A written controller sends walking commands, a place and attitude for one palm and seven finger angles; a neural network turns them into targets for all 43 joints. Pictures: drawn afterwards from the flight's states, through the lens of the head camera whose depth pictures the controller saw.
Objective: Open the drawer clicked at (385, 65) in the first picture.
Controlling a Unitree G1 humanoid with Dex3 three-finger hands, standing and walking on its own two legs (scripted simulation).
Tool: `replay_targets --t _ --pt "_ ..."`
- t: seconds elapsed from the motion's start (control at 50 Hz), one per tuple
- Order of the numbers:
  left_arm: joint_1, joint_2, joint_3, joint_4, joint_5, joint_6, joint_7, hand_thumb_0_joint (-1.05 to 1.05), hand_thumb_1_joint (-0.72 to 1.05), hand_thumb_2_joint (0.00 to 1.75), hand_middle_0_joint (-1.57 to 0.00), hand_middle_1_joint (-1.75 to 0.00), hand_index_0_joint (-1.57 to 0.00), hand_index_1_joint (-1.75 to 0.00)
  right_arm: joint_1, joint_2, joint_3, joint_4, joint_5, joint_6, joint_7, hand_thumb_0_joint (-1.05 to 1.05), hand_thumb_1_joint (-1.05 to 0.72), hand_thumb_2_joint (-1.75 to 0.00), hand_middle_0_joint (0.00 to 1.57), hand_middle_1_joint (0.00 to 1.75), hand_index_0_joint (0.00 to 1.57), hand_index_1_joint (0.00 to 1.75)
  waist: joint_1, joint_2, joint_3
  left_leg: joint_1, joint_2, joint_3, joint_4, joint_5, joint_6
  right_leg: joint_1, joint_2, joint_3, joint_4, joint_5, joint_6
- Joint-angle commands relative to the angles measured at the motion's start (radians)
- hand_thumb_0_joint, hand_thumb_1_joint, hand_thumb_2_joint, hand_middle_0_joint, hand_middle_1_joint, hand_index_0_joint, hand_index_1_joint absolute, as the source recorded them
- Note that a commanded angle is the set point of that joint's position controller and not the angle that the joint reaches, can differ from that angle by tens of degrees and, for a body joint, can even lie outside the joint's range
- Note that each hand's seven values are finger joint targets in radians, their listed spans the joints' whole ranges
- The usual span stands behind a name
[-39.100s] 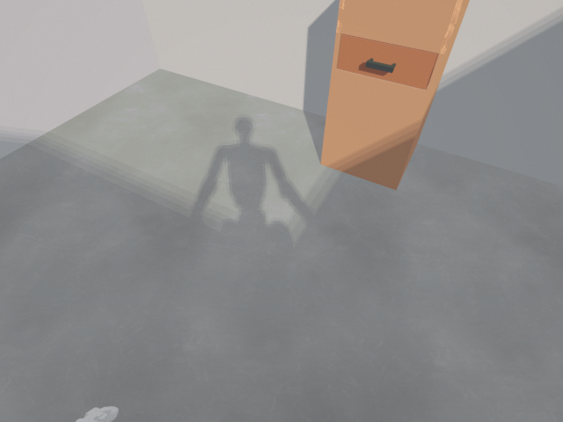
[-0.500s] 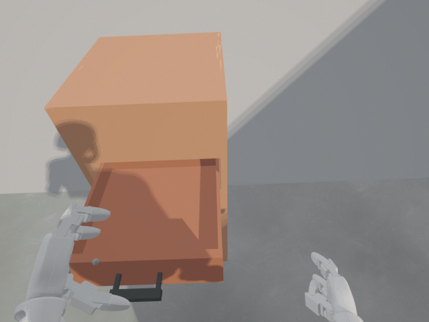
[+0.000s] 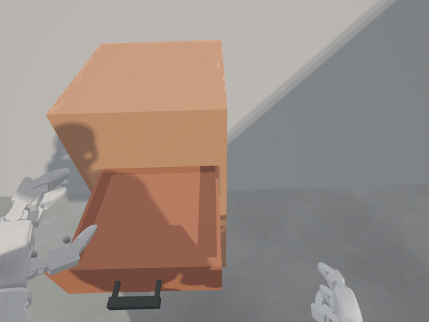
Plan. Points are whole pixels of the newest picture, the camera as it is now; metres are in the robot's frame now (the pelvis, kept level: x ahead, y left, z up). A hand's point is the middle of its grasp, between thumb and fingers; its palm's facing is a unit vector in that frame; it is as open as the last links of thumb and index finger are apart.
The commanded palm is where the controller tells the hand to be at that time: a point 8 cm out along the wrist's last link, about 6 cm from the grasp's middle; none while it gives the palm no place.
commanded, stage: draw the hand back to the body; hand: left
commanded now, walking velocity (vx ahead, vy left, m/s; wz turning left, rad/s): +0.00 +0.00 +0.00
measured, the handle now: (136, 293) +0.21 +0.22 -0.14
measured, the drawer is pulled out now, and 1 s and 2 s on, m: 0.29 0.29 0.29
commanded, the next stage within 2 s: step back with the hand held close in 0.36 s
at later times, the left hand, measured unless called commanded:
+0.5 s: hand (63, 239) +0.17 +0.23 +0.16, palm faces +0.40 -0.81 -0.42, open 7.4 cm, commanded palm +0.12 +0.27 +0.17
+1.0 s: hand (39, 265) +0.14 +0.25 +0.15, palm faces +0.32 -0.81 -0.49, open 7.4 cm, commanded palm +0.07 +0.29 +0.17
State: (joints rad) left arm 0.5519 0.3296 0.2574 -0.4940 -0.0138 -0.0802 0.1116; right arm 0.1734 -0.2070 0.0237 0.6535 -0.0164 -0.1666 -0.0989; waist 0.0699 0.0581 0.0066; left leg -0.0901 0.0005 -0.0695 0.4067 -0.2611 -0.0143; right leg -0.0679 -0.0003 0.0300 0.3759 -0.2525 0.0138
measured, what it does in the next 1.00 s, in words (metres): stands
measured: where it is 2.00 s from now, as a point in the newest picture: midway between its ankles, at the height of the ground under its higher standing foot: outside the picture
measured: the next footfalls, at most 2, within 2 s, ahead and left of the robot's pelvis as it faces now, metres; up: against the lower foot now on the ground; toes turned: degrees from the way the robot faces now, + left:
right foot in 2.00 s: -0.24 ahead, -0.16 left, +0.00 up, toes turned +6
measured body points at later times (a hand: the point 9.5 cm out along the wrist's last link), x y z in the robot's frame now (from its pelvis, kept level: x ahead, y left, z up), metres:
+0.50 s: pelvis -0.01 -0.01 +0.00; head -0.02 -0.03 +0.45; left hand +0.15 +0.27 +0.18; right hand +0.19 -0.22 -0.08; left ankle -0.02 +0.13 -0.74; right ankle -0.03 -0.13 -0.74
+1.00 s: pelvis -0.05 +0.01 -0.01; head -0.01 +0.02 +0.44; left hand +0.12 +0.29 +0.18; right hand +0.17 -0.21 -0.07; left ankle -0.02 +0.13 -0.74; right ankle -0.03 -0.13 -0.74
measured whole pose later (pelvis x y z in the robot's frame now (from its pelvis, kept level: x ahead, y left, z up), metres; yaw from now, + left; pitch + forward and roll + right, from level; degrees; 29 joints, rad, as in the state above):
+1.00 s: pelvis -0.05 +0.01 -0.01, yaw +2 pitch +3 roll -1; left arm 0.64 0.41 0.37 -0.64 -0.04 -0.16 0.11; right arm 0.11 -0.20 0.00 0.55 0.01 -0.03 -0.09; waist 0.01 -0.01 0.03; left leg -0.33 -0.02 -0.10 0.49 -0.21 -0.01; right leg -0.29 -0.02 0.00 0.44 -0.20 0.03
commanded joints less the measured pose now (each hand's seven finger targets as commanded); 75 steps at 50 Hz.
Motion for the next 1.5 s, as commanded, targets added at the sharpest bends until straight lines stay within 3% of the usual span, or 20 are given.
replay_targets --t 0.0,0.14,0.26,0.28,0.44,0.46,0.5,0.56,0.64,0.8,0.9,1.04,1.18,1.22,1.28,1.34,1.38,1.42,1.46,1.48 --pt "-0.094 0.167 0.145 -0.204 -0.007 -0.064 0.025 0.00 0.65 0.80 -0.22 -0.46 -0.22 -0.46 -0.145 -0.083 -0.036 -0.159 0.001 -0.055 -0.008 0.00 -0.90 -0.90 0.20 0.30 0.20 0.30 -0.007 0.002 -0.055 0.025 0.002 0.082 -0.048 0.294 0.013 -0.020 0.005 -0.086 -0.053 0.247 -0.017" --pt "-0.083 0.136 0.122 -0.175 -0.016 -0.061 0.011 0.00 0.90 0.90 -0.20 -0.30 -0.20 -0.30 -0.151 -0.086 -0.041 -0.164 0.005 -0.039 -0.001 0.00 -0.90 -0.90 0.20 0.30 0.20 0.30 -0.007 -0.048 -0.059 0.022 0.007 0.078 -0.056 0.285 0.017 -0.020 0.006 -0.084 -0.053 0.235 -0.015" --pt "-0.094 0.160 0.141 -0.210 -0.015 -0.064 0.014 0.00 0.90 0.90 -0.20 -0.30 -0.20 -0.30 -0.157 -0.083 -0.039 -0.171 0.003 -0.044 -0.004 0.00 -0.90 -0.90 0.20 0.30 0.20 0.30 -0.002 -0.012 -0.066 0.022 0.004 0.080 -0.055 0.248 0.018 -0.027 0.005 -0.077 -0.061 0.197 -0.017" --pt "-0.113 0.173 0.146 -0.239 -0.011 -0.068 0.016 0.00 0.90 0.90 -0.20 -0.30 -0.20 -0.30 -0.158 -0.086 -0.037 -0.172 0.003 -0.048 -0.004 0.00 -0.90 -0.90 0.20 0.30 0.20 0.30 -0.004 0.046 -0.076 0.030 -0.001 0.082 -0.053 0.247 0.014 -0.025 0.005 -0.072 -0.068 0.198 -0.022" --pt "-0.082 0.149 0.131 -0.205 -0.015 -0.064 0.017 0.00 0.90 0.90 -0.20 -0.30 -0.20 -0.30 -0.154 -0.082 -0.041 -0.166 0.007 -0.056 -0.003 0.00 -0.90 -0.90 0.20 0.30 0.20 0.30 -0.007 -0.015 -0.052 0.022 0.006 0.077 -0.047 0.259 0.017 -0.037 0.002 -0.078 -0.057 0.213 -0.017" --pt "-0.166 0.242 0.237 -0.275 -0.024 -0.105 0.019 0.00 0.90 0.90 -0.20 -0.30 -0.20 -0.30 -0.150 -0.120 -0.034 -0.208 0.020 -0.018 0.002 0.00 -0.90 -0.90 0.20 0.30 0.20 0.30 -0.050 -0.012 0.051 -0.090 0.003 0.037 -0.004 0.211 0.036 -0.148 -0.032 -0.039 -0.098 0.208 -0.008" --pt "-0.105 0.193 0.195 -0.196 -0.012 -0.126 0.007 0.00 0.90 0.90 -0.20 -0.30 -0.20 -0.30 -0.179 -0.111 -0.037 -0.191 0.013 0.008 0.004 0.00 -0.90 -0.90 0.20 0.30 0.20 0.30 -0.055 -0.047 0.060 -0.109 -0.003 0.024 0.004 0.159 0.034 -0.184 -0.046 -0.043 -0.120 0.160 -0.011" --pt "0.027 0.152 0.172 -0.196 -0.018 -0.132 0.000 0.00 0.90 0.90 -0.20 -0.30 -0.20 -0.30 -0.161 -0.120 -0.055 -0.213 0.018 0.038 0.009 0.00 -0.90 -0.90 0.20 0.30 0.20 0.30 -0.058 -0.062 -0.064 -0.088 0.008 0.020 0.027 0.242 0.036 -0.137 -0.057 -0.049 -0.067 0.225 -0.016" --pt "0.115 0.182 0.209 -0.249 -0.023 -0.141 0.001 0.00 0.90 0.90 -0.20 -0.30 -0.20 -0.30 -0.153 -0.121 -0.074 -0.232 0.021 0.070 0.010 0.00 -0.90 -0.90 0.20 0.30 0.20 0.30 -0.061 -0.071 -0.216 -0.066 0.022 0.026 0.045 0.416 0.033 -0.060 -0.052 -0.069 0.000 0.348 -0.007" --pt "0.121 0.219 0.232 -0.342 -0.033 -0.141 0.018 0.00 0.90 0.90 -0.20 -0.30 -0.20 -0.30 -0.155 -0.112 -0.081 -0.250 0.026 0.082 -0.006 0.00 -0.90 -0.90 0.20 0.30 0.20 0.30 -0.063 -0.011 -0.219 -0.110 0.045 0.006 0.043 0.498 0.028 -0.074 -0.039 -0.081 0.056 0.359 0.003" --pt "0.114 0.215 0.227 -0.338 -0.033 -0.142 0.027 0.00 0.90 0.90 -0.20 -0.30 -0.20 -0.30 -0.149 -0.121 -0.082 -0.248 0.026 0.081 -0.002 0.00 -0.90 -0.90 0.20 0.30 0.20 0.30 -0.064 0.011 -0.177 -0.196 0.058 -0.021 0.005 0.381 0.033 -0.079 -0.023 -0.079 0.063 0.247 0.002" --pt "0.103 0.210 0.223 -0.338 -0.030 -0.159 0.033 0.00 0.90 0.90 -0.20 -0.30 -0.20 -0.30 -0.150 -0.123 -0.079 -0.257 0.031 0.076 0.010 0.00 -0.90 -0.90 0.20 0.30 0.20 0.30 -0.069 -0.008 -0.117 -0.361 0.047 -0.035 -0.021 0.006 0.044 -0.090 -0.033 -0.039 0.033 0.083 -0.005" --pt "0.079 0.231 0.227 -0.385 -0.024 -0.183 0.050 0.00 0.90 0.90 -0.20 -0.30 -0.20 -0.30 -0.129 -0.128 -0.081 -0.247 0.031 0.055 0.006 0.00 -0.90 -0.90 0.20 0.30 0.20 0.30 -0.080 0.004 -0.099 -0.311 0.026 -0.024 0.030 -0.128 0.027 -0.236 -0.049 -0.020 -0.040 -0.107 -0.017" --pt "0.071 0.224 0.225 -0.393 -0.021 -0.188 0.054 0.00 0.90 0.90 -0.20 -0.30 -0.20 -0.30 -0.127 -0.129 -0.077 -0.251 0.031 0.047 0.005 0.00 -0.90 -0.90 0.20 0.30 0.20 0.30 -0.078 0.041 -0.095 -0.381 0.057 -0.065 -0.037 -0.181 0.040 -0.182 -0.016 -0.037 0.022 -0.125 -0.005" --pt "0.064 0.231 0.244 -0.396 -0.007 -0.194 0.052 0.00 0.90 0.90 -0.20 -0.30 -0.20 -0.30 -0.147 -0.138 -0.078 -0.267 0.035 0.032 0.003 0.00 -0.90 -0.90 0.20 0.30 0.20 0.30 -0.067 0.152 -0.102 -0.616 0.130 -0.143 -0.154 -0.260 0.087 0.035 0.040 -0.054 0.231 0.001 0.009" --pt "0.073 0.235 0.264 -0.384 -0.007 -0.203 0.048 0.00 0.90 0.90 -0.20 -0.30 -0.20 -0.30 -0.131 -0.129 -0.081 -0.262 0.033 0.019 0.008 0.00 -0.90 -0.90 0.20 0.30 0.20 0.30 -0.058 0.052 -0.160 -0.587 0.116 -0.110 -0.050 -0.120 0.091 0.053 0.017 -0.018 0.240 0.159 0.004" --pt "0.079 0.251 0.288 -0.357 -0.009 -0.206 0.040 0.00 0.90 0.90 -0.20 -0.30 -0.20 -0.30 -0.139 -0.131 -0.090 -0.248 0.023 0.014 0.012 0.00 -0.90 -0.90 0.20 0.30 0.20 0.30 -0.058 0.003 -0.144 -0.561 0.077 -0.067 0.030 -0.145 0.079 -0.013 -0.027 0.043 0.146 0.151 -0.011" --pt "0.067 0.230 0.246 -0.375 -0.024 -0.204 0.039 0.00 0.90 0.90 -0.20 -0.30 -0.20 -0.30 -0.112 -0.122 -0.091 -0.227 0.032 0.017 0.023 0.00 -0.90 -0.90 0.20 0.30 0.20 0.30 -0.070 -0.112 -0.176 -0.363 -0.007 0.004 0.188 -0.006 0.026 -0.179 -0.112 0.103 0.015 0.151 -0.061" --pt "0.063 0.230 0.232 -0.372 -0.032 -0.198 0.044 0.00 0.90 0.90 -0.20 -0.30 -0.20 -0.30 -0.111 -0.117 -0.099 -0.198 0.036 0.028 0.024 0.00 -0.90 -0.90 0.20 0.30 0.20 0.30 -0.073 -0.192 -0.179 -0.212 -0.060 0.058 0.371 -0.079 -0.002 -0.379 -0.220 0.150 -0.093 0.009 -0.121" --pt "0.065 0.246 0.251 -0.361 -0.030 -0.190 0.051 0.00 0.90 0.90 -0.20 -0.30 -0.20 -0.30 -0.118 -0.113 -0.101 -0.184 0.032 0.036 0.021 0.00 -0.90 -0.90 0.20 0.30 0.20 0.30 -0.071 -0.211 -0.174 -0.167 -0.068 0.065 0.407 -0.097 -0.005 -0.439 -0.235 0.147 -0.127 -0.028 -0.133"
